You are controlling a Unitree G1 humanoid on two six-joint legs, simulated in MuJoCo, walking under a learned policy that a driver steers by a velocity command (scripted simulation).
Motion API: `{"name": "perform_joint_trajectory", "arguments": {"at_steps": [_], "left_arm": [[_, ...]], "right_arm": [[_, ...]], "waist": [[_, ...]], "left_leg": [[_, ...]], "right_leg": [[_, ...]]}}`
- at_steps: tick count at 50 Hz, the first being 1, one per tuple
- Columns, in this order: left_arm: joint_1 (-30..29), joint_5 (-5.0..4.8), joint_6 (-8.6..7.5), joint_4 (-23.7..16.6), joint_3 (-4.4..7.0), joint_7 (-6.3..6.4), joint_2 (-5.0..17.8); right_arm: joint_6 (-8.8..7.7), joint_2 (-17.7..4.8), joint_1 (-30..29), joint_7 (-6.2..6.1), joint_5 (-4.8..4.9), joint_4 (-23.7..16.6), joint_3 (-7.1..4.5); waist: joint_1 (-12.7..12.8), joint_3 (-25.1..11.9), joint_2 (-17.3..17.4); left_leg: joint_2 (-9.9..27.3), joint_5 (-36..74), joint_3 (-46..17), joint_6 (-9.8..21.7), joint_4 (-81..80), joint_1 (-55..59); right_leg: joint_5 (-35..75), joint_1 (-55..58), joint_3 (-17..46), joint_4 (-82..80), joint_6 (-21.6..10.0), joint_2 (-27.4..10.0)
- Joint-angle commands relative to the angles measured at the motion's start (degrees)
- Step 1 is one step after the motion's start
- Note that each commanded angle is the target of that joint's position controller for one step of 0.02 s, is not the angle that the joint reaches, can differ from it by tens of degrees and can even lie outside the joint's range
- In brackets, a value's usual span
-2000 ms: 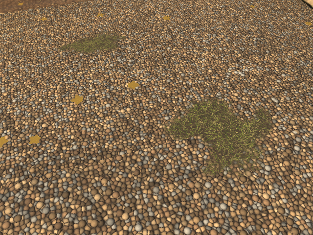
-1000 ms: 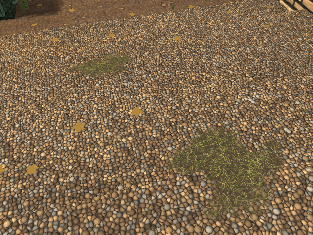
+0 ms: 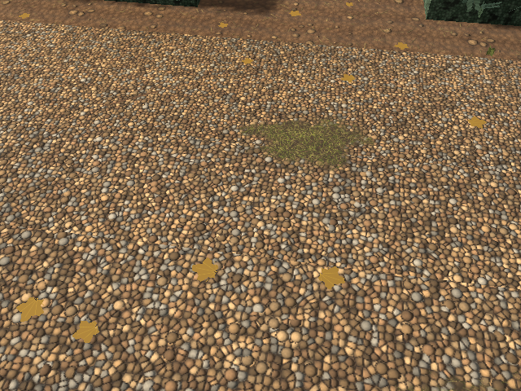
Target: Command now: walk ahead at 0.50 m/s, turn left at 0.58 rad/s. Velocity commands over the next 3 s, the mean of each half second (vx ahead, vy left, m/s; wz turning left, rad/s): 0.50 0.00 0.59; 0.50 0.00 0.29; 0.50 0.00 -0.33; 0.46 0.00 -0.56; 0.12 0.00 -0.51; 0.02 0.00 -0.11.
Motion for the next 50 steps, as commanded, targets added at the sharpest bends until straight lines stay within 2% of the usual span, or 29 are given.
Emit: {"name": "perform_joint_trajectory", "arguments": {"at_steps": [1, 4, 7, 9, 11, 12, 14, 15, 17, 23, 26, 27, 28, 29, 30, 31, 32, 33, 34, 35, 37, 38, 39, 41, 42, 43, 44, 45, 50], "left_arm": [[-2.8, 0.69, -1.28, -3.2, 0.27, -1.18, 4.3], [-1.4, 2.38, -1.28, -2.7, 0.19, -1.37, 5.6], [3.8, -1.41, -0.84, -0.1, 1.3, -0.56, 8.6], [3.4, 0.86, -0.23, -0.3, 1.96, 0.56, 9.5], [0.2, -1.52, -0.03, -1.4, 3.74, 1.08, 12.9], [-0.3, 1.15, 0.52, -1.6, 4.06, 0.88, 13.9], [1.7, 2.94, 0.43, -2.5, 2.73, -1.12, 7.8], [-1.1, 2.02, -1.3, -7.7, 0.4, -3.23, 0.0], [-23.9, -2.93, -2.48, -14.8, 1.07, -4.61, 2.1], [-12.9, 3.58, 1.13, -11.7, 0.02, -3.63, 0.1], [-14.5, -0.66, 1.69, -14.9, -0.36, -4.18, 0.3], [-14.6, -0.61, 2.17, -15.2, -0.38, -4.2, 1.5], [-19.0, -4.65, 3.21, -14.9, 2.09, -3.6, 4.8], [-27.0, -7.63, 1.54, -18.7, 2.38, -2.28, 5.6], [-23.1, -5.67, 2.16, -16.0, 2.15, -2.8, 4.8], [-19.3, 3.29, 2.62, -12.3, 0.01, -3.4, 3.1], [-17.8, 3.64, 3.04, -11.6, 1.21, -3.35, 4.5], [-15.2, 2.47, 3.32, -10.5, 1.97, -3.46, 5.9], [-7.4, -5.23, 2.77, -7.9, 4.07, -2.13, 6.7], [2.4, -5.94, 2.66, -4.3, 5.09, -1.43, 9.7], [11.1, -5.09, 1.69, -1.6, 6.12, -2.91, 10.5], [10.9, 2.35, 1.8, -4.0, 4.82, -5.21, 11.7], [3.6, 3.86, 2.08, -3.8, 4.65, -5.26, 9.1], [-7.8, 2.31, 1.91, -6.5, 0.32, -4.76, -2.7], [-2.2, -4.79, 1.16, -1.8, 3.23, -1.94, 4.6], [-5.5, -6.11, 0.56, -2.0, 2.39, -0.72, 4.8], [-11.6, -0.62, -1.01, -7.3, 0.83, -2.08, -1.0], [-12.4, 0.25, -1.57, -6.8, 1.52, -2.81, 1.6], [1.4, -1.26, -0.68, -1.6, 3.9, -4.9, 7.9]], "right_arm": [[0.07, -1.5, 1.4, 0.96, -0.42, -2.9, -0.09], [-0.41, -2.6, 3.5, 0.93, -1.21, -3.3, -0.36], [-0.26, -1.8, -7.7, 0.25, -0.36, -7.5, -0.26], [-0.36, -1.2, -3.7, -0.44, -0.15, -7.7, -0.33], [-1.0, -3.3, -1.3, -0.74, -0.08, -7.3, -1.61], [-1.72, -3.1, 5.6, -1.14, 0.08, -5.3, -1.91], [-3.58, -10.6, 19.2, -4.1, -0.54, -1.4, -5.58], [-3.89, -14.8, 29.8, -5.11, -1.25, 0.7, -5.62], [-5.42, -9.0, 31.2, -3.82, -0.23, 5.1, -5.27], [-3.48, 3.0, 9.8, -3.86, -1.27, -1.4, 2.0], [-3.32, -4.2, 12.5, -4.41, -2.97, -0.6, 0.95], [-3.41, -4.6, 15.1, -4.06, -2.52, -0.1, 0.96], [-0.49, -8.4, 18.2, -5.7, 6.1, 1.6, -1.51], [0.53, -5.5, 19.5, -8.34, 9.58, 1.2, -0.96], [2.3, -7.8, 22.8, -8.48, 3.77, 2.5, -1.17], [-0.36, -1.3, 29.8, -5.21, -1.31, 5.1, 2.38], [-0.91, -2.5, 29.4, -3.79, 0.13, 5.8, 1.91], [-0.7, -2.5, 29.1, -3.06, 1.04, 6.9, 2.17], [2.5, -6.7, 23.3, -6.58, 2.91, 5.1, -1.54], [3.22, -5.3, 25.9, -7.21, 3.12, 4.8, -1.6], [3.61, -2.1, 28.7, -8.6, 4.2, 3.0, -0.34], [1.08, 4.4, 31.4, -1.64, -1.03, 1.5, 4.03], [-0.14, -0.1, 21.9, -0.43, -0.21, -0.6, 1.64], [-0.56, -0.7, 16.1, -2.2, -0.97, -0.1, 1.82], [1.96, -4.9, 4.9, -4.35, 0.74, -3.5, -0.93], [3.12, -3.4, -0.4, -4.42, 1.25, -8.1, 0.24], [1.88, 4.0, 10.9, -1.69, -1.93, -1.0, 3.67], [2.0, 5.1, 10.8, -0.39, -1.58, 0.1, 4.15], [1.78, -1.8, -5.1, -0.99, -0.18, -5.6, 3.16]], "waist": [[-3.7, 1.9, -5.7], [-4.6, 2.4, -5.4], [0.6, 5.1, -5.2], [-1.4, 4.3, -7.2], [-2.6, 3.2, -6.4], [-5.9, 1.1, -7.2], [-9.7, -8.2, 3.8], [-11.6, -18.7, 10.9], [-17.7, 1.4, 0.2], [-3.6, 2.6, 0.0], [-4.7, 0.7, -1.3], [-4.9, 2.5, -1.6], [-6.3, 0.9, -0.9], [-9.0, 6.0, -2.6], [-10.8, 2.4, 1.7], [-12.6, 5.4, -0.9], [-10.7, 7.9, 0.5], [-8.1, 7.7, -3.2], [-5.0, 1.2, -1.9], [-2.4, -4.6, -6.9], [-2.9, -16.8, -12.3], [1.9, -21.8, -15.4], [0.8, -0.4, -8.7], [-6.8, 5.6, 0.5], [-4.9, 5.0, -6.0], [-9.1, 8.4, -4.3], [-8.3, -2.6, -7.8], [-8.0, 1.5, -7.8], [-2.8, 3.7, -4.4]], "left_leg": [[0.7, 4.7, 0.5, 0.3, 0.9, 5.1], [0.4, 3.3, -1.4, 1.8, 8.9, 3.4], [-0.6, -13.4, 4.3, 1.0, -6.3, 0.3], [0.4, -12.6, 0.8, 1.4, -3.2, 0.4], [-5.4, -21.7, 9.3, 1.4, -11.5, 9.9], [-6.5, -11.4, 8.4, 2.5, -9.0, 21.8], [-7.8, 7.5, 1.1, 12.3, -12.5, 51.1], [6.6, 15.1, -28.9, 26.6, -22.2, 69.4], [10.8, 3.6, -28.5, 20.4, -28.8, 54.7], [-1.5, -16.0, -12.6, 12.3, -23.8, 8.8], [-7.8, -24.0, -6.1, 9.8, -17.0, -11.3], [-6.8, -28.1, -9.2, 10.4, -14.2, -11.5], [-4.6, -15.6, -14.2, 11.0, -12.1, 2.2], [-3.6, -15.7, -19.8, 10.9, -6.9, 8.0], [-3.9, -11.5, -15.5, 10.4, -2.7, 19.5], [-3.0, -31.3, -19.5, 8.3, 2.8, 22.2], [-2.9, -29.2, -21.4, 9.7, 4.4, 20.3], [-5.1, -27.8, -20.4, 8.6, 10.4, 16.4], [-9.0, -14.7, -10.4, 9.9, 21.8, 17.5], [-12.4, -25.7, -9.5, 8.7, 42.7, 8.6], [-10.7, -46.4, -1.9, 7.3, 75.4, -24.9], [-12.1, -37.9, -11.7, 2.4, 75.8, -28.6], [-7.9, -22.6, -12.4, 1.3, 65.8, -42.9], [1.3, -2.3, -11.7, 3.6, 36.5, -27.6], [-3.8, -14.8, -5.0, 1.2, 40.8, -17.4], [-0.5, -9.3, -2.1, -0.5, 18.9, -8.4], [1.9, 6.8, -2.4, 1.9, 6.9, 2.6], [0.4, 9.6, 0.5, 2.0, -0.6, 9.2], [-2.4, 4.2, -0.1, 2.2, -17.8, 0.5]], "right_leg": [[10.8, -6.6, 3.2, -4.4, -9.9, -15.6], [12.4, -1.6, 4.1, 0.3, -10.6, -18.9], [15.1, 9.0, 2.1, 0.7, -9.6, -19.1], [24.0, 12.6, 2.7, 4.4, -9.3, -22.3], [31.4, 10.4, -1.8, 10.3, -9.3, -19.9], [38.5, 4.4, -3.3, 18.7, -7.4, -19.8], [16.3, -18.2, -3.6, 47.0, -1.3, -11.2], [-28.6, -38.4, 3.8, 64.2, 3.9, 0.4], [-26.3, -53.9, 18.1, 66.1, 1.3, -3.2], [13.7, -30.3, 19.7, 45.0, -2.0, -6.0], [36.2, -6.3, 12.0, 33.2, 0.8, -3.1], [33.5, -5.5, 12.2, 32.6, 2.4, -3.7], [30.1, -12.1, 10.3, 27.5, 3.3, 0.9], [24.1, -21.5, 20.3, 19.2, 2.3, -3.0], [30.9, -22.5, 14.2, 15.5, 3.3, -1.8], [33.3, -22.3, 18.9, 8.6, 2.8, -9.2], [32.4, -19.4, 15.1, 9.0, 2.7, -7.8], [35.1, -10.2, 12.2, 5.6, 2.5, -7.4], [31.5, -2.3, 9.8, 4.2, 2.4, -3.9], [41.1, 11.3, 17.6, 9.0, 0.3, -10.4], [51.5, 39.5, 29.2, 31.1, -7.8, -24.5], [27.5, 39.1, 37.3, 21.7, -20.1, -26.9], [-7.5, 21.7, 46.8, 12.3, -20.6, -27.6], [-9.7, -7.4, 37.4, 3.1, -18.6, -22.4], [10.7, -11.0, 32.9, 5.1, -15.4, -22.9], [8.4, -23.4, 22.5, 0.0, -10.5, -14.9], [0.8, -23.9, 17.0, 0.6, -12.5, -10.5], [-2.1, -29.2, 14.6, -0.5, -12.1, -9.0], [15.3, -1.7, 21.9, 2.4, -14.2, -17.4]]}}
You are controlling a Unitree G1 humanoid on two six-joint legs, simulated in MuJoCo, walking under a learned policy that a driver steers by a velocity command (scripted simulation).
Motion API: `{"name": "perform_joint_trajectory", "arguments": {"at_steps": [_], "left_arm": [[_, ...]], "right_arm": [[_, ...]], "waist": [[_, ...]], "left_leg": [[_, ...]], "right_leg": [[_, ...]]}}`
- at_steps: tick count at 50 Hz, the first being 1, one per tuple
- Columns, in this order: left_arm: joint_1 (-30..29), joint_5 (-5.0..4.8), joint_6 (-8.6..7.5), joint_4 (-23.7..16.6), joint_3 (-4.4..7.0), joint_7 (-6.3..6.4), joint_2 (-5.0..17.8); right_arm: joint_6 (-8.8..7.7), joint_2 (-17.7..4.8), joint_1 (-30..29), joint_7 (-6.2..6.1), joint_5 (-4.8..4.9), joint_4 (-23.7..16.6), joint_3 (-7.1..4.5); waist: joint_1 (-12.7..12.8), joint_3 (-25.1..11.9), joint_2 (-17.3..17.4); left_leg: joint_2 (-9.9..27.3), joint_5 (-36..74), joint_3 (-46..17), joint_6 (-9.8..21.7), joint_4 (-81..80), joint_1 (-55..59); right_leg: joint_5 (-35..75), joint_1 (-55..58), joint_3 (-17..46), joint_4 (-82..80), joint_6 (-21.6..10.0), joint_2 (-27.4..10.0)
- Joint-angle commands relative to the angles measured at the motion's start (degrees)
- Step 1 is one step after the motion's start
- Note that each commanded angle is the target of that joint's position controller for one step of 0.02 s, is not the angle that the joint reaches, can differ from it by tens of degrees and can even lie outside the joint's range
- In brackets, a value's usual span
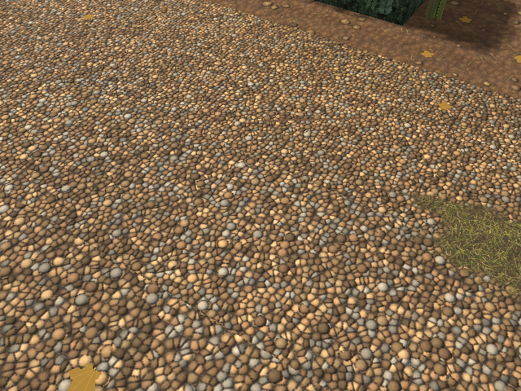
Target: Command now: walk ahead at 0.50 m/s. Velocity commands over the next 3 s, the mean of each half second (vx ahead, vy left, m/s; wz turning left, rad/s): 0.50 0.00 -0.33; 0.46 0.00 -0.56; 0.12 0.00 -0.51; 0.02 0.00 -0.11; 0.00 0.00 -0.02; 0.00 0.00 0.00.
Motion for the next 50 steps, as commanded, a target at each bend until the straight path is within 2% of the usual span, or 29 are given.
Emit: {"name": "perform_joint_trajectory", "arguments": {"at_steps": [1, 2, 3, 4, 5, 6, 7, 8, 9, 11, 13, 18, 22, 25, 29, 32, 33, 34, 35, 36, 37, 38, 39, 42, 44, 45, 46, 48, 50], "left_arm": [[0.5, 0.11, -0.7, -2.4, 2.55, -0.37, 10.3], [3.1, -5.87, 1.36, -0.5, 2.77, 1.96, 10.1], [4.5, -5.75, 2.41, 0.0, 2.35, 2.77, 9.1], [2.1, 1.6, 1.29, -1.0, 2.1, 0.39, 9.3], [-4.5, 0.94, 0.78, -3.7, 3.72, -0.85, 13.2], [-0.7, 0.94, -0.03, -4.5, 2.54, -1.12, 7.8], [5.2, 0.79, -1.1, -4.5, 0.32, -1.81, 1.8], [-5.3, -0.31, -0.65, -4.3, 2.39, -1.64, 6.8], [-7.9, -0.85, -0.55, -4.2, 2.37, -0.25, 5.7], [-5.9, 0.7, -0.29, -3.2, 1.92, 1.53, 3.2], [-5.9, 0.69, 0.26, -2.5, 1.33, 1.06, -0.1], [-14.2, -1.05, 0.55, -4.6, 1.41, -1.53, 1.2], [-17.2, 0.57, 1.9, -6.9, 1.11, -2.48, 1.0], [-17.4, 0.39, 1.39, -7.8, 1.67, -2.8, 4.0], [-24.1, 0.11, 1.06, -12.0, 1.97, -1.53, 4.2], [-18.7, -0.25, 0.25, -13.2, 2.97, -0.37, 6.0], [-14.7, -1.1, -0.37, -12.0, 4.0, -0.2, 7.7], [-11.3, -1.49, -1.21, -10.6, 4.91, 0.86, 9.5], [-2.5, -0.81, -1.72, -8.4, 6.52, 3.44, 13.3], [10.1, 1.06, -1.41, -4.3, 6.26, 4.42, 15.2], [17.5, 1.73, -2.77, 0.3, 7.06, 3.77, 14.2], [10.9, 0.15, -3.69, -0.1, 6.42, 3.11, 10.8], [3.6, -1.1, -3.59, -1.3, 4.83, 1.98, 6.6], [-8.9, -1.31, -2.24, -4.8, 2.62, 0.02, 3.7], [-14.6, 0.05, -1.64, -8.2, 2.3, 1.31, 5.6], [-16.4, 0.55, -2.07, -10.4, 2.39, 1.79, 7.1], [-10.3, 1.18, -2.83, -8.8, 1.54, 3.39, 4.4], [-4.0, -0.4, -3.18, -7.4, 1.82, 4.9, 5.9], [0.3, -0.08, -2.43, -6.9, 1.71, 3.65, 9.1]], "right_arm": [[-0.99, -3.6, -6.8, -0.88, 0.53, -5.0, -0.57], [-1.01, -3.8, -9.8, -1.74, 3.89, -5.9, -1.41], [-1.21, -3.5, -8.4, -2.33, 3.67, -5.9, -1.32], [-2.09, -5.4, -5.8, -1.69, 1.49, -4.3, -1.64], [-2.93, -9.6, 1.3, -1.87, 1.99, -2.9, -3.82], [-3.5, -14.2, 12.1, -1.96, 1.28, 0.4, -4.98], [-3.13, -12.9, 26.0, -1.96, 1.77, 3.8, -4.59], [-3.3, -10.6, 27.5, -2.8, -0.07, 6.3, -5.2], [-3.98, -9.5, 19.3, -3.34, 1.04, 5.4, -5.07], [-3.98, -2.6, 11.0, -4.26, 2.17, 3.9, -3.03], [-4.14, 0.0, 9.7, -4.46, 0.69, 3.7, -2.57], [-4.88, 0.0, 15.6, -3.63, -2.4, 8.4, -2.79], [-4.62, -1.8, 18.0, -1.9, -2.9, 9.4, -2.69], [-4.87, -2.3, 19.4, -2.31, -3.71, 10.9, -2.26], [-5.32, -4.3, 23.6, -4.01, -2.69, 11.5, -2.62], [-5.04, -10.0, 19.1, -4.68, -2.14, 8.9, -4.6], [-4.7, -13.1, 19.0, -4.55, -0.22, 9.3, -5.73], [-3.77, -12.3, 21.6, -3.73, -0.6, 11.6, -5.62], [-3.5, -7.2, 25.8, -2.31, -3.35, 11.0, -4.65], [-4.58, -1.4, 23.9, -0.27, -2.21, 7.6, -3.47], [-6.2, -1.8, 5.0, 0.9, 1.88, -0.2, -3.21], [-6.55, -3.0, -5.1, 0.11, 2.48, -4.3, -3.61], [-6.19, -5.2, -4.3, -1.33, 1.55, -4.7, -4.42], [-3.55, -0.5, 4.7, -3.4, -0.97, -2.6, -3.09], [-2.91, 0.7, 7.9, -2.15, -2.24, -2.7, -1.76], [-3.09, 0.3, 10.3, -1.88, -1.45, -3.1, -1.87], [-3.68, -1.5, 5.8, -1.4, -0.91, -4.3, -1.83], [-3.59, -3.3, 1.9, -1.51, 0.91, -5.7, -1.66], [-2.13, -3.5, 3.4, -1.77, 0.69, -5.5, -2.02]], "waist": [[-1.2, 5.3, -5.8], [-0.3, 8.5, -10.3], [-0.4, 7.7, -10.5], [-4.0, 1.3, -3.2], [-8.9, -2.0, -4.3], [-10.1, -14.4, 4.3], [-13.1, -25.2, 11.9], [-16.1, -7.6, 2.3], [-12.4, 1.3, 2.8], [-6.7, 0.4, 1.5], [-4.9, 0.5, 0.1], [-5.6, 3.9, -0.6], [-4.9, 4.4, 0.3], [-4.1, 7.2, -1.1], [-5.9, 7.3, 0.0], [-2.2, 5.0, 2.4], [-0.5, 4.8, 1.4], [0.0, 4.0, 0.6], [-0.2, -5.4, -6.6], [2.3, -16.7, -12.4], [10.2, -4.8, -7.3], [9.2, 5.1, -6.2], [4.2, 4.2, -4.1], [-6.1, 7.4, -4.8], [-8.7, 3.7, -4.2], [-10.2, 2.3, -4.6], [-5.3, 2.2, -2.9], [-1.2, 4.0, -1.2], [-2.7, 5.5, -4.2]], "left_leg": [[-0.9, 1.0, 0.0, 0.5, -10.4, 1.0], [-3.2, -2.8, 8.1, -0.1, -8.4, 6.9], [-4.5, -6.7, 7.6, -0.3, -9.4, 12.7], [-2.8, 4.6, 2.0, 3.0, -11.9, 23.1], [-3.5, 2.9, 2.4, 5.2, -9.9, 34.6], [7.9, 11.3, -7.2, 14.4, -7.7, 59.4], [23.2, -1.5, -33.1, 23.6, -19.3, 75.0], [18.9, -23.3, -31.6, 15.6, -25.9, 61.4], [17.2, -26.1, -23.7, 12.2, -28.8, 48.9], [14.5, -13.7, -14.4, 10.9, -31.6, 39.6], [13.2, -5.4, -7.4, 10.2, -33.8, 36.7], [12.5, 9.7, 5.5, 9.8, -35.1, 37.2], [9.4, 10.4, 12.9, 9.0, -32.9, 26.5], [12.9, 7.9, 11.1, 9.2, -29.4, 32.9], [14.6, 21.4, 12.3, 7.4, -23.5, 44.4], [13.7, 42.4, 17.9, 5.5, -13.6, 36.7], [11.8, 41.7, 20.5, 5.8, -5.6, 35.4], [12.0, 37.0, 18.3, 4.8, 4.0, 31.5], [7.7, 17.0, 15.8, -0.4, 23.2, 15.8], [-4.0, -37.3, 10.8, -5.9, 45.5, -0.8], [-5.2, -37.7, -0.5, -4.1, 45.9, -17.9], [-0.6, -36.0, -4.7, -4.2, 41.2, -21.2], [0.8, -33.8, -4.9, -4.2, 38.7, -14.6], [1.5, -25.6, -2.5, -2.8, 28.6, 1.5], [0.1, -2.5, 1.8, -1.8, 21.3, 17.0], [-1.7, 3.3, 6.1, -2.4, 20.1, 26.6], [0.7, 20.1, -1.7, -3.3, 11.7, 18.1], [0.2, 31.7, 0.3, -3.7, -8.3, 18.6], [-0.3, 26.9, 3.7, -5.3, -9.4, 30.9]], "right_leg": [[28.1, 4.6, 14.8, -8.4, -13.6, -19.3], [30.1, -0.3, 9.6, -7.4, -7.0, -15.0], [28.4, -1.8, 10.1, -5.3, -5.5, -14.2], [36.6, -2.8, 13.0, -2.6, -8.4, -16.3], [37.0, -7.3, 9.7, 4.6, -6.7, -12.2], [20.7, -21.0, 5.0, 22.4, -2.4, -4.8], [-15.0, -34.3, 5.5, 36.7, -0.5, 1.0], [-11.0, -43.2, 11.2, 43.9, -2.7, -3.0], [-5.6, -42.7, 10.2, 45.4, -3.6, -5.4], [1.9, -33.9, 11.5, 42.0, -4.8, -9.3], [5.8, -30.6, 11.6, 41.2, -4.7, -9.7], [19.8, -37.7, 11.7, 30.8, -2.3, -10.4], [28.0, -26.9, 6.3, 31.5, -0.6, -7.3], [26.7, -34.1, 9.8, 35.6, -1.9, -8.4], [12.7, -36.5, 6.4, 34.1, -1.5, -7.1], [2.5, -17.4, -0.6, 31.8, -1.6, -1.7], [-1.7, -11.1, -5.0, 21.1, -1.0, 2.0], [7.0, -3.1, -2.9, 12.5, -3.5, 2.9], [33.6, 17.7, 10.2, 20.0, -12.9, -1.6], [45.1, 34.1, 34.5, 10.4, -27.3, -15.0], [34.1, 31.6, 42.1, 2.8, -23.8, -18.0], [27.1, 21.2, 38.0, 3.4, -20.4, -18.3], [24.9, 10.9, 34.5, 5.8, -20.3, -17.2], [21.4, -19.6, 27.7, 2.4, -18.3, -13.2], [7.8, -35.9, 17.1, 7.3, -12.2, -3.2], [12.5, -44.2, 14.1, 10.1, -11.3, -1.0], [5.3, -35.9, 15.6, 13.7, -9.6, 0.1], [-7.3, -33.4, 14.6, 22.1, -6.2, 2.7], [-10.9, -39.5, 21.4, 25.2, -7.5, 0.8]]}}
Over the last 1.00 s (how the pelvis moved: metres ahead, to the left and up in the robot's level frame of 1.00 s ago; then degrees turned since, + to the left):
0.54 0.16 -0.19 25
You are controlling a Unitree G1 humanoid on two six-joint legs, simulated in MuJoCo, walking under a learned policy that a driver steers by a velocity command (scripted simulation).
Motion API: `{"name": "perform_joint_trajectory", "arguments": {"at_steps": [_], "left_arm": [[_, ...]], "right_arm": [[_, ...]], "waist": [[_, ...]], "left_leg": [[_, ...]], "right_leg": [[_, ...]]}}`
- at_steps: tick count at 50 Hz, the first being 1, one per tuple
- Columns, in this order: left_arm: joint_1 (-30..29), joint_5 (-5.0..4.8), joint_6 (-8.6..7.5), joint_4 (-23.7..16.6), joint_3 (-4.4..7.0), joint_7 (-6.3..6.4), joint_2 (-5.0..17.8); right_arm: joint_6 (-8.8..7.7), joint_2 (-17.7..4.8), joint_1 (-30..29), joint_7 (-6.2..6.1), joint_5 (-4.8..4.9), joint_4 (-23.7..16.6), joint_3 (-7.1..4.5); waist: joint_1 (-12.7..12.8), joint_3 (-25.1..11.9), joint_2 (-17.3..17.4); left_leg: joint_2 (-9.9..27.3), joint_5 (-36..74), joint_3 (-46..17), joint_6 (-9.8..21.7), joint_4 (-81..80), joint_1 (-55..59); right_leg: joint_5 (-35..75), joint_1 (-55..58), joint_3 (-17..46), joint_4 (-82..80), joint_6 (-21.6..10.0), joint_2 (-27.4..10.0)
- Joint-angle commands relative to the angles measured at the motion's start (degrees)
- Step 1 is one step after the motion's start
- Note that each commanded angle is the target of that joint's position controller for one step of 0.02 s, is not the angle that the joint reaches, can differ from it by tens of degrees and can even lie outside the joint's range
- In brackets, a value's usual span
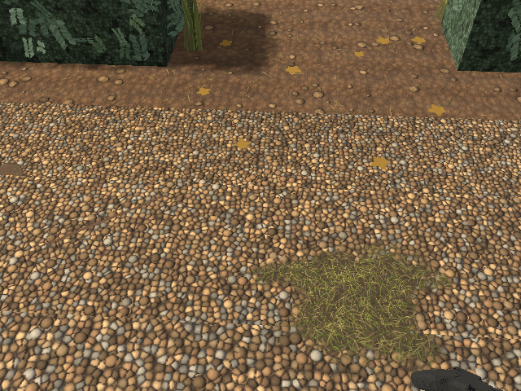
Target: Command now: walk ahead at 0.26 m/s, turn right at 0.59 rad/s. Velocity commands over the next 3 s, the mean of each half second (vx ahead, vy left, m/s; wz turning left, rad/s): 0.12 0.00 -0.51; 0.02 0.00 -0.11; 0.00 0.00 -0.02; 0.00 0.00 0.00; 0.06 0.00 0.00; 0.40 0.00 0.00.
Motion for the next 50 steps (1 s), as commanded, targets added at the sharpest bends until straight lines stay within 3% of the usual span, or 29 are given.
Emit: {"name": "perform_joint_trajectory", "arguments": {"at_steps": [1, 2, 3, 4, 5, 6, 7, 8, 9, 10, 11, 12, 14, 15, 17, 19, 21, 25, 26, 27, 28, 29, 32, 34, 37, 39, 41, 44, 50], "left_arm": [[1.4, -1.17, -0.09, -4.1, 0.91, -0.26, 8.9], [3.5, -1.91, 0.66, -4.1, 0.1, -0.65, 8.3], [2.3, -2.79, 1.78, -4.5, -0.36, -0.96, 8.5], [0.0, -3.96, 2.82, -5.8, -0.82, -1.67, 9.7], [1.5, -2.92, 3.46, -6.8, -2.3, -3.64, 6.8], [18.3, -1.87, 3.43, -6.0, -3.14, -4.38, -2.3], [13.5, -3.16, 4.54, -7.9, -1.8, -4.7, 6.1], [2.7, -3.21, 5.64, -12.6, -0.11, -4.26, 9.4], [-2.8, -1.83, 5.88, -15.8, -0.18, -2.72, 8.0], [-5.7, -0.9, 6.14, -16.8, -1.35, -1.87, 5.1], [-3.6, -0.62, 6.33, -15.9, -1.86, -2.22, 3.6], [-1.3, 0.15, 6.14, -14.0, -2.28, -2.93, 1.8], [-2.8, 0.72, 6.43, -13.9, -2.72, -4.44, 1.0], [-3.5, -0.97, 6.21, -13.4, -2.4, -5.1, 2.2], [-9.8, -2.34, 7.31, -13.0, -2.21, -6.25, 2.4], [-12.0, -0.58, 7.89, -14.4, -1.11, -5.14, 5.1], [-15.6, -0.63, 6.91, -14.9, -0.35, -3.32, 7.4], [-20.3, -3.42, 4.98, -15.5, 1.33, -1.59, 8.8], [-18.4, -3.8, 4.19, -15.6, 2.54, -1.86, 10.6], [-11.0, -5.06, 3.71, -13.8, 2.85, -1.91, 14.1], [-2.3, -3.52, 3.33, -11.1, 2.3, -2.6, 11.5], [-1.8, -2.31, 2.51, -9.8, 3.36, -2.6, 12.9], [-17.7, -5.49, 1.5, -13.7, 3.69, -4.54, 12.2], [-23.0, -4.0, 1.48, -15.4, 4.07, -5.45, 12.3], [-23.7, -5.09, 2.31, -13.0, 2.8, -7.58, 8.7], [-20.0, -5.74, 3.64, -10.3, 2.18, -9.37, 7.4], [-14.8, -4.99, 4.38, -9.0, 3.59, -8.25, 10.8], [-20.3, -4.33, 3.09, -9.3, 3.51, -6.29, 10.6], [-17.2, -4.26, 3.05, -5.7, 3.77, -5.77, 9.7]], "right_arm": [[1.88, -4.9, 8.1, -0.02, -0.15, 1.4, -1.31], [2.28, -5.5, 8.7, -0.04, -0.86, 2.1, -1.81], [2.37, -8.1, 13.2, -0.11, -0.06, 4.3, -2.95], [1.56, -11.6, 24.9, -0.7, 0.56, 9.3, -4.74], [0.97, -13.3, 37.7, -1.06, 0.43, 12.2, -5.79], [1.33, -16.5, 29.9, 0.33, 0.89, 7.7, -6.14], [2.22, -14.4, 29.5, 0.63, -3.52, 6.1, -5.98], [2.5, -12.9, 22.9, 0.16, -3.78, 4.2, -5.4], [2.29, -12.5, 11.8, 0.49, -2.34, 0.7, -4.74], [1.54, -10.5, 6.2, 0.27, -0.39, -0.3, -4.1], [1.18, -10.2, 7.8, -0.53, 0.11, -0.4, -4.59], [-0.42, -7.7, 7.2, -2.64, -0.05, 0.2, -4.05], [-1.37, -6.9, 13.3, -4.66, -0.66, 2.2, -4.2], [-1.64, -8.0, 10.0, -5.7, -0.77, 1.1, -4.49], [-1.05, -10.8, 13.5, -5.07, -0.11, 2.3, -5.3], [-0.51, -13.1, 14.4, -3.56, 0.33, 2.5, -6.58], [-0.24, -14.6, 13.4, -2.82, 1.1, 2.2, -8.12], [1.31, -9.2, 14.8, -2.84, 1.9, 3.9, -7.09], [1.34, -7.0, 14.5, -2.07, 2.04, 3.7, -6.4], [1.09, -1.8, 16.7, -1.32, 2.38, 1.7, -4.43], [0.93, -3.6, 13.2, -0.7, 3.07, 2.4, -4.7], [1.36, -4.7, 7.8, -0.66, 2.55, 2.1, -5.16], [1.26, -6.6, 12.2, -1.55, 1.86, 6.5, -5.8], [1.29, -5.2, 18.8, -1.34, 1.74, 10.6, -5.51], [1.42, -3.2, 21.5, 0.33, 3.08, 13.5, -4.69], [1.21, -4.4, 18.7, 0.94, 4.25, 12.4, -4.6], [1.09, -7.8, 11.5, 0.36, 3.67, 10.7, -4.85], [0.88, -6.1, 7.0, -0.1, 4.39, 10.7, -4.69], [0.54, -6.1, 10.1, -0.11, 3.91, 13.5, -5.15]], "waist": [[-4.4, 8.5, -2.5], [-5.0, 8.4, -2.9], [-6.7, 8.4, -1.6], [-11.9, 6.4, 0.7], [-14.6, -6.4, 4.7], [-3.9, -27.8, 18.9], [-9.6, -24.0, 9.4], [-9.8, -14.3, 3.0], [-5.1, -6.3, 3.1], [-2.6, -1.0, 0.7], [-1.3, -0.5, -0.4], [-0.6, 1.6, -0.4], [-4.6, 0.7, 2.2], [-4.5, 0.7, -1.4], [-7.7, 3.4, 2.1], [-7.5, 3.2, 2.9], [-9.5, 2.4, 1.1], [-9.0, -1.5, 0.5], [-7.6, -6.4, -1.3], [-7.2, -15.0, -11.7], [-1.9, -13.1, -8.6], [-1.1, -6.2, -7.1], [-8.1, -2.4, -8.0], [-11.3, -3.0, -6.0], [-13.4, -0.3, -2.8], [-11.5, 0.8, -4.8], [-6.1, 3.6, -2.5], [-7.2, 3.2, -3.1], [-8.0, 0.2, -2.0]], "left_leg": [[-1.2, 5.1, 3.9, -1.5, -14.1, 23.9], [-1.0, 6.0, 3.3, -1.2, -18.5, 26.7], [0.1, 11.7, 3.3, -0.1, -26.8, 29.6], [2.3, 18.5, 6.2, 2.2, -32.0, 38.4], [11.8, 36.2, 0.9, 11.2, -20.4, 61.3], [26.5, 70.0, -8.0, 28.1, 2.6, 82.8], [27.7, 72.4, -11.4, 29.8, 2.5, 78.5], [26.3, 50.7, -7.9, 23.9, -2.5, 61.9], [28.0, 24.5, -11.9, 24.4, -10.1, 41.6], [25.3, 16.4, -7.1, 25.2, -18.1, 25.9], [21.8, 25.3, 1.2, 24.3, -19.5, 15.0], [15.5, 17.5, 5.9, 20.7, -20.0, 12.2], [13.9, 9.4, 7.8, 19.3, -19.7, 15.8], [12.2, -1.3, 11.2, 16.7, -21.8, 14.7], [9.7, -17.7, 12.2, 14.3, -25.6, 11.5], [15.9, -20.7, 5.9, 16.4, -27.2, 15.6], [19.2, -18.5, 3.0, 17.9, -25.9, 28.3], [16.1, -28.2, 6.8, 9.9, -18.5, 28.1], [11.4, -33.8, 11.6, 5.2, -13.6, 20.4], [2.6, -48.2, 18.4, -2.2, -2.3, 9.8], [0.3, -59.2, 10.1, -5.0, 3.8, 1.1], [0.7, -59.2, 6.1, -5.2, 7.1, -5.0], [2.3, -53.0, 4.5, -6.6, 11.7, 4.7], [1.5, -43.3, 5.4, -7.1, 13.3, 15.0], [1.8, -26.6, 5.6, -7.2, 0.4, 22.8], [1.7, -24.9, 5.5, -6.2, -5.4, 24.5], [0.0, -34.2, 6.4, -1.9, -9.3, 18.6], [-0.3, -33.6, 5.8, -0.8, -12.6, 17.3], [-0.7, -25.5, 7.1, 0.1, -11.0, 21.0]], "right_leg": [[6.9, -22.5, 13.5, -2.5, -6.9, -6.4], [7.2, -18.6, 17.0, 1.1, -6.2, -6.4], [9.1, -14.4, 17.9, 9.0, -4.7, -5.1], [17.2, -13.7, 14.0, 20.4, -1.0, -2.6], [16.5, -22.0, 9.3, 38.3, 4.3, -0.2], [-16.0, -36.5, 1.9, 63.9, 7.3, 2.1], [-17.8, -48.6, 0.6, 76.4, 8.7, 1.3], [-8.8, -50.5, -0.8, 70.6, 8.3, -1.7], [-0.5, -48.8, 1.5, 65.3, 8.8, -6.6], [7.0, -41.4, 1.4, 57.0, 7.7, -10.4], [5.6, -30.3, -2.9, 57.6, 8.0, -10.8], [17.7, -28.2, -2.5, 46.7, 6.8, -12.3], [24.1, -30.6, -5.0, 40.7, 6.6, -12.3], [33.8, -27.7, -3.5, 22.0, 7.3, -15.0], [33.9, -17.6, -8.8, 3.2, 8.3, -14.6], [28.2, -16.6, -7.6, 1.3, 6.5, -13.3], [28.1, -22.0, -6.6, -10.8, 4.8, -13.2], [41.2, -4.4, -8.5, -28.0, -2.0, -9.4], [50.2, 10.4, -6.5, -25.7, -6.0, -11.6], [62.3, 27.5, 10.8, -28.9, -17.3, -25.9], [51.0, 30.0, 20.4, -31.1, -17.4, -31.0], [43.5, 25.9, 17.8, -30.8, -13.4, -28.0], [55.0, 6.7, 6.5, -30.4, -9.8, -23.1], [53.9, -5.1, 2.6, -30.7, -9.5, -20.8], [38.3, -11.3, 2.3, -28.0, -5.6, -19.0], [18.7, -10.5, 4.2, -28.9, -1.5, -17.6], [6.4, -6.0, 2.1, -31.2, -1.0, -14.3], [11.4, -2.7, -1.8, -29.1, -0.8, -12.9], [31.9, 2.0, -4.7, -25.4, -1.3, -11.3]]}}
Over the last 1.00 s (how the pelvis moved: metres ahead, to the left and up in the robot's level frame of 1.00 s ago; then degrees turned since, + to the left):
0.49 -0.08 -0.06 -32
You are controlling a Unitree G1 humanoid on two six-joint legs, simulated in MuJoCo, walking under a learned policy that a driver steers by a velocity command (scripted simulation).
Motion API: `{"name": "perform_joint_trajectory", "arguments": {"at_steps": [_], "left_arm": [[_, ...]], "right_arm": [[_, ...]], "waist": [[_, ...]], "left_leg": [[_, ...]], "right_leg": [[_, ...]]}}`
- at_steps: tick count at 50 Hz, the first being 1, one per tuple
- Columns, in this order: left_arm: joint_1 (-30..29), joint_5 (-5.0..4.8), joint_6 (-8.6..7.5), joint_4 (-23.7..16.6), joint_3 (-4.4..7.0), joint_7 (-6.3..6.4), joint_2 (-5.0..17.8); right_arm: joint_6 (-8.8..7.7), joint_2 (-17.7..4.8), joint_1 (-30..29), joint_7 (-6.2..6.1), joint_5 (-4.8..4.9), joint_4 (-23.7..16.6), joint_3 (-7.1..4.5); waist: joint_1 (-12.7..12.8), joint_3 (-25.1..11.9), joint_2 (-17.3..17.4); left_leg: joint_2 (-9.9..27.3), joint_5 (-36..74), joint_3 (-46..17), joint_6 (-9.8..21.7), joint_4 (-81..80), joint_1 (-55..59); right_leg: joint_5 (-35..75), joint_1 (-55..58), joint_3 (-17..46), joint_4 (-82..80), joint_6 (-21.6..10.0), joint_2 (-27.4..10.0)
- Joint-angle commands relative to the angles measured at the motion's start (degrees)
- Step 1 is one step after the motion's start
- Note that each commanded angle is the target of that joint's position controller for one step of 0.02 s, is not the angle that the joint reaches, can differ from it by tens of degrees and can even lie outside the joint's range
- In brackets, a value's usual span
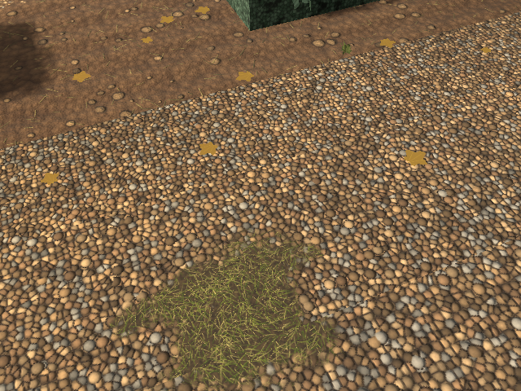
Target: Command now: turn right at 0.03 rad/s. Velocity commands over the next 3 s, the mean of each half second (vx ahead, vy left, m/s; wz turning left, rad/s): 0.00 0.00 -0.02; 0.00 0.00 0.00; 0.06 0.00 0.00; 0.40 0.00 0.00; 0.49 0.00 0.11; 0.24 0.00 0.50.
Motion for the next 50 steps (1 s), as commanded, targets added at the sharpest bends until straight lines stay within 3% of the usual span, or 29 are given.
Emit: {"name": "perform_joint_trajectory", "arguments": {"at_steps": [1, 18, 50], "left_arm": [[1.2, 0.09, -0.56, -1.4, 1.83, 0.55, 6.7], [0.4, 0.32, -0.3, 3.5, 1.72, 1.73, 7.9], [1.8, 0.49, -0.56, 9.6, 0.87, 1.95, 8.6]], "right_arm": [[-0.76, -6.5, -0.9, -0.17, -0.05, -2.1, -1.55], [-0.51, -8.7, -5.4, -0.16, -0.27, 0.5, -2.48], [-0.41, -9.3, -2.2, -0.46, -0.01, 5.8, -1.35]], "waist": [[0.7, -3.1, 0.2], [0.7, -1.9, 0.8], [1.0, -0.5, 0.6]], "left_leg": [[0.8, 11.2, -0.5, 1.6, -3.4, 0.4], [0.5, 10.5, 0.1, 1.4, -1.4, 0.9], [0.0, 8.9, -0.5, 1.5, 0.7, -0.6]], "right_leg": [[11.2, 3.5, 3.5, -5.5, -2.4, -3.2], [12.5, 4.0, 2.0, -4.7, -1.4, -2.2], [13.0, 4.6, 0.8, -3.1, -1.4, -2.3]]}}
Over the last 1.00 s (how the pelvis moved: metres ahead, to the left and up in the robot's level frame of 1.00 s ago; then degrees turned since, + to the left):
0.19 -0.03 -0.12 -18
